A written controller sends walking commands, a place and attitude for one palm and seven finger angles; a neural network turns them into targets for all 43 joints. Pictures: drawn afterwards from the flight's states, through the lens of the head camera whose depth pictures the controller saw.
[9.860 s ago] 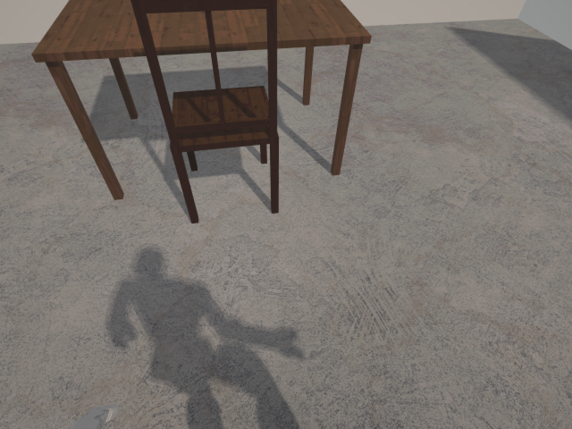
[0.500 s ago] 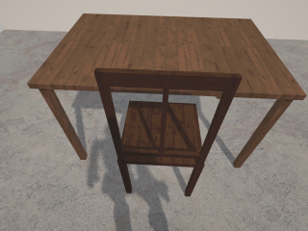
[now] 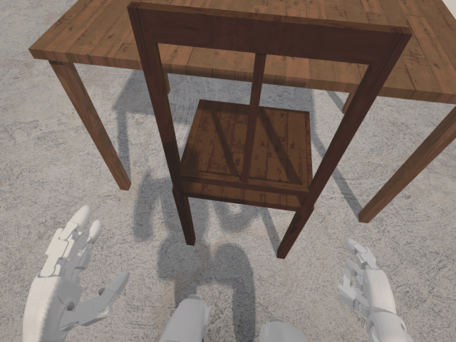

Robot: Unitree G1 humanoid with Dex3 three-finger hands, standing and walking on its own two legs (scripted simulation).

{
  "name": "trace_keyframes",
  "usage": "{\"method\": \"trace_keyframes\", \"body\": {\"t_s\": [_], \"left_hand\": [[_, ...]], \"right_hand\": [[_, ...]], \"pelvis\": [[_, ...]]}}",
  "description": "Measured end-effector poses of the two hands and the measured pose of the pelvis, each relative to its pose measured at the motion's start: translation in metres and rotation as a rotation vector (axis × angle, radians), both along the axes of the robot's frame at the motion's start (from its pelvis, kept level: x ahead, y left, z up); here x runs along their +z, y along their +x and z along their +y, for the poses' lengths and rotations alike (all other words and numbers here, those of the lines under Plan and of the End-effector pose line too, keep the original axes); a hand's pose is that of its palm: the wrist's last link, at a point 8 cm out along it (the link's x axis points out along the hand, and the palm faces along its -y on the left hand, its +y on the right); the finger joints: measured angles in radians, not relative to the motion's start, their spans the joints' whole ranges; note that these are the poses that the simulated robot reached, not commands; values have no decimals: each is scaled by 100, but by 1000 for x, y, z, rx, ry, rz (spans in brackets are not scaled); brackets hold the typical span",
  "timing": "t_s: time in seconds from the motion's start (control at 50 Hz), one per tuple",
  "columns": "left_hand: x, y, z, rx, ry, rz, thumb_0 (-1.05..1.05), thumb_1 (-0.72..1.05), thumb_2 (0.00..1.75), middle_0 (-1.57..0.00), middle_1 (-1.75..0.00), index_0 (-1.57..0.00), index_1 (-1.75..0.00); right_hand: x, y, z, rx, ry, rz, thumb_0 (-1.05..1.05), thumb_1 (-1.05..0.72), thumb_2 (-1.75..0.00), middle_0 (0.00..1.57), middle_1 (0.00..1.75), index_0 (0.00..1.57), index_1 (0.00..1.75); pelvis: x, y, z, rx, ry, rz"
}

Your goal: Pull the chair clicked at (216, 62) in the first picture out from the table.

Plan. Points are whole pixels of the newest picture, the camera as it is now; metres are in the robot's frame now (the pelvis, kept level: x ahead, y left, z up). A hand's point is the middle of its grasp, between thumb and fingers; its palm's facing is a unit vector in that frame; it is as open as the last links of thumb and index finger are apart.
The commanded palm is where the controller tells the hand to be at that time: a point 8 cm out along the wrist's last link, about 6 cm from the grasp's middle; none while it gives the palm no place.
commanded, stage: raise the hand toward the chair's back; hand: left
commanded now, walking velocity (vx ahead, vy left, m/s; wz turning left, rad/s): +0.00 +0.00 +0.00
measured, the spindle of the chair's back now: (250, 132) +0.52 +0.02 +0.04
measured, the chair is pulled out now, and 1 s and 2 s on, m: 0.00 0.00 0.00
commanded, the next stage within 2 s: aim the fingers beside a spindle in 1.50 s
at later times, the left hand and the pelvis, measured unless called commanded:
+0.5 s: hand (119, 258) +0.23 +0.20 +0.04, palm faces -0.07 -1.00 -0.03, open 15.0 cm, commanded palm +0.21 +0.27 +0.06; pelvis +0.01 +0.03 +0.01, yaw -2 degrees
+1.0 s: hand (85, 225) +0.26 +0.26 +0.07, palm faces +0.02 -1.00 -0.06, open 16.9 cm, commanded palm +0.24 +0.31 +0.07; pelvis +0.01 +0.05 +0.03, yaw -1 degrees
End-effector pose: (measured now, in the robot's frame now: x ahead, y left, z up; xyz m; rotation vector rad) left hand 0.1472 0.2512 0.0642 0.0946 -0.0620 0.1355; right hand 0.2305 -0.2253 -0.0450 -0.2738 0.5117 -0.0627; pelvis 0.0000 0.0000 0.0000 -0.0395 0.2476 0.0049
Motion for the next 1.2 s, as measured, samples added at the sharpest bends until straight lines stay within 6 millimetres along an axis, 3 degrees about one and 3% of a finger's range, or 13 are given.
{"method": "trace_keyframes", "body": {"t_s": [0.06,0.16,0.22,0.32,0.38,0.5,0.66,0.76,0.82,0.96,1.04,1.12,1.2], "left_hand": [[9,27,-14,-141,7,-72,1,33,66,-14,-21,-14,-21],[-22,65,-31,-294,-76,191,0,22,61,-13,-19,-13,-19],[-23,68,-23,-206,-109,277,0,15,58,-13,-18,-13,-18],[9,59,3,-47,-44,147,0,3,53,-12,-16,-12,-16],[10,57,10,-64,-11,89,0,-4,50,-11,-15,-11,-15],[-23,64,7,-199,-65,184,0,-18,44,-9,-13,-9,-13],[14,72,29,-99,-51,48,-1,-36,36,-8,-10,-8,-10],[-1,77,38,-129,-50,136,-1,-44,33,-7,-9,-7,-9],[-9,77,38,-160,-67,192,-1,-46,32,-6,-8,-6,-8],[13,85,53,-121,-41,79,-1,-49,31,-7,-8,-6,-8],[10,96,60,-128,-31,95,-1,-49,31,-6,-8,-6,-8],[2,101,56,-170,-48,174,-1,-50,30,-6,-8,-6,-8],[9,99,52,-170,-50,165,-2,-50,30,-6,-8,-6,-8]], "right_hand": [[-24,-15,14,-6,56,49,1,-90,-90,20,30,20,30],[-43,-58,20,-116,127,173,1,-90,-90,21,30,21,30],[-38,-82,13,-195,125,232,1,-90,-90,21,30,21,30],[-27,-102,-4,-245,60,282,1,-90,-90,21,30,20,30],[-26,-100,-12,-230,15,278,1,-90,-90,21,30,20,30],[-16,-80,-14,-218,-40,202,1,-90,-90,21,30,20,30],[9,-48,18,-151,-8,107,1,-90,-90,20,30,20,30],[10,-37,38,-90,15,100,1,-90,-90,21,30,20,30],[10,-39,44,-81,14,109,1,-90,-90,21,30,21,30],[8,-53,45,-88,-11,167,1,-90,-90,21,30,21,30],[3,-63,40,-103,-19,204,1,-90,-90,21,30,21,30],[4,-70,35,-136,-19,217,1,-90,-90,21,30,21,30],[10,-74,31,-157,-22,211,1,-90,-90,21,30,21,30]], "pelvis": [[-5,-5,2,-1,-6,13],[2,-5,6,-20,12,18],[12,2,9,-35,22,12],[22,11,15,-40,21,14],[19,10,20,-32,13,23],[12,6,29,-31,-2,31],[23,11,40,-22,-13,8],[23,10,46,-16,-20,8],[24,10,49,-17,-23,4],[27,13,53,-15,-28,2],[27,13,55,-14,-30,7],[30,15,56,-20,-28,6],[34,18,56,-26,-23,4]]}}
